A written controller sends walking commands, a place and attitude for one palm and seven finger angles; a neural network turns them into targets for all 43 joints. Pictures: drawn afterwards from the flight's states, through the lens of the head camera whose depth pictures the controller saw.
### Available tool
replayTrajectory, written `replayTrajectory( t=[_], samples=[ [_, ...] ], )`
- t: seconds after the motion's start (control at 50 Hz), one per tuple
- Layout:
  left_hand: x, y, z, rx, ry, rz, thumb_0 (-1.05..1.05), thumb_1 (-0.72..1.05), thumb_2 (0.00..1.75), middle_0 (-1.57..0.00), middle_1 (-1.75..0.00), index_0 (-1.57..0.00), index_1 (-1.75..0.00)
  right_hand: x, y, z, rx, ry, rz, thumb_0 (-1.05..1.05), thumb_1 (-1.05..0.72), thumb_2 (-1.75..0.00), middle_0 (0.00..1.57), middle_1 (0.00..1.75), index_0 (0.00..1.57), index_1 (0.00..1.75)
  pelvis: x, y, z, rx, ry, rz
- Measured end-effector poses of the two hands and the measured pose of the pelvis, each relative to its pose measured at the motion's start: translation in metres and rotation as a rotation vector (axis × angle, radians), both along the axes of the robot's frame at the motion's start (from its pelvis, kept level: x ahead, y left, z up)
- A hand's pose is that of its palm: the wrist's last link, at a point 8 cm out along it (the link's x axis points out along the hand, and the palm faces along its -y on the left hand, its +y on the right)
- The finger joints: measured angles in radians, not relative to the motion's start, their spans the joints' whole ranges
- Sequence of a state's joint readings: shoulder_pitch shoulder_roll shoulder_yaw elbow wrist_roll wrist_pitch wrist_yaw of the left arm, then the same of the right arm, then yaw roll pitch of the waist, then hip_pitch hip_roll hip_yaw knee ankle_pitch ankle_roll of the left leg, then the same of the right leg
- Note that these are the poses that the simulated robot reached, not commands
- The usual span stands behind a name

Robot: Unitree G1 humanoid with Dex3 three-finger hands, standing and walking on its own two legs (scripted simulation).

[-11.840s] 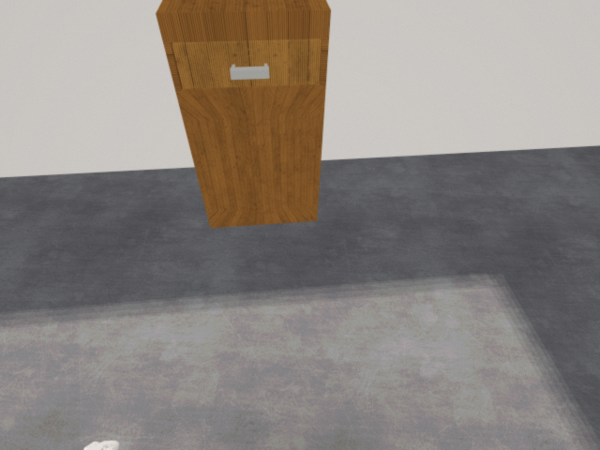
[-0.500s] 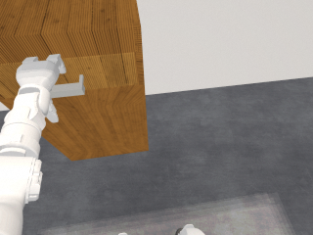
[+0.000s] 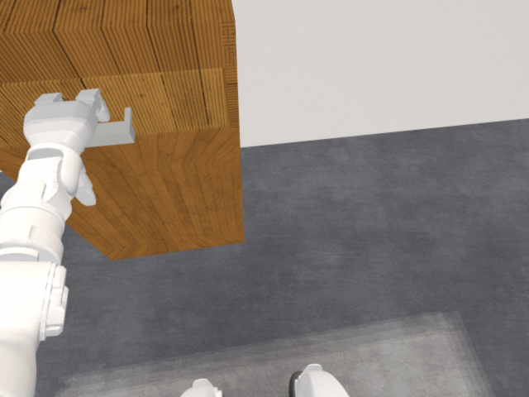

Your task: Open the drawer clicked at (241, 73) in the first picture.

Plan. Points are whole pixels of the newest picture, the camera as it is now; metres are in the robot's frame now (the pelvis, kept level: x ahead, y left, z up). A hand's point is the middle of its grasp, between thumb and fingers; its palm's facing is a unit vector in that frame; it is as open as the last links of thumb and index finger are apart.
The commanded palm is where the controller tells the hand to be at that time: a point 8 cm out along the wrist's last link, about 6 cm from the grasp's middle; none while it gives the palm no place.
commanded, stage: lower the fingers behind the handle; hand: left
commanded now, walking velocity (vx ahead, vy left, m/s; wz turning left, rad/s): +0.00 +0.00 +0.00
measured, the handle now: (97, 125) +0.57 +0.26 +0.01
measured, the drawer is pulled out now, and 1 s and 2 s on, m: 0.00 0.00 0.00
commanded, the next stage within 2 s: lift the fingers back up to retry in 1.00 s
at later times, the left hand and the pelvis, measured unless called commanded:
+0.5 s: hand (85, 151) +0.50 +0.26 +0.02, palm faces -0.04 +0.01 -1.00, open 13.8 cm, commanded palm +0.49 +0.25 +0.05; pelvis -0.01 +0.01 -0.02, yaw +0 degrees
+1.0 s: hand (86, 150) +0.51 +0.26 +0.02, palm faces -0.05 +0.02 -1.00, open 13.8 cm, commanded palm +0.50 +0.25 +0.04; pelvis -0.03 +0.00 -0.03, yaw +0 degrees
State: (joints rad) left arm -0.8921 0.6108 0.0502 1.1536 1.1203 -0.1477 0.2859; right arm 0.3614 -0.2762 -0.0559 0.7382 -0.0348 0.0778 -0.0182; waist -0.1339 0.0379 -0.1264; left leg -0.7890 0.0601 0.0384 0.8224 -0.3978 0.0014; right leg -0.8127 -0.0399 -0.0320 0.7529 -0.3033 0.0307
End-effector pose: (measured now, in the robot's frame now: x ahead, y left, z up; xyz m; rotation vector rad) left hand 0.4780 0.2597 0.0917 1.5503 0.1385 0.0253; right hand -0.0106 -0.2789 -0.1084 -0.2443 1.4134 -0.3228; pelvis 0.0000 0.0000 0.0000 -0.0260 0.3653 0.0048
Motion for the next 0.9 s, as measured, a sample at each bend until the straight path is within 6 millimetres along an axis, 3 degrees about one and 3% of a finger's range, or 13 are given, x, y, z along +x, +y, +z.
replayTrajectory(
  t=[0.4,0.9],
  samples=[
    [0.007,0.001,-0.015,0.012,-0.015,-0.003,0.0,-0.49,0.3,-0.28,-1.23,-0.32,-1.2,-0.019,0.013,-0.012,0.017,0.039,-0.011,0.0,-0.91,-0.9,0.2,0.3,0.21,0.3,-0.006,0.007,-0.013,-0.005,0.037,-0.008],
    [0.01,-0.002,-0.018,0.049,-0.019,0.012,0.0,-0.49,0.3,-0.27,-1.3,-0.32,-1.2,-0.023,0.008,-0.026,0.0,0.0,0.011,0.0,-0.91,-0.9,0.2,0.3,0.21,0.3,-0.024,0.003,-0.029,-0.005,0.065,-0.001]
  ],
)
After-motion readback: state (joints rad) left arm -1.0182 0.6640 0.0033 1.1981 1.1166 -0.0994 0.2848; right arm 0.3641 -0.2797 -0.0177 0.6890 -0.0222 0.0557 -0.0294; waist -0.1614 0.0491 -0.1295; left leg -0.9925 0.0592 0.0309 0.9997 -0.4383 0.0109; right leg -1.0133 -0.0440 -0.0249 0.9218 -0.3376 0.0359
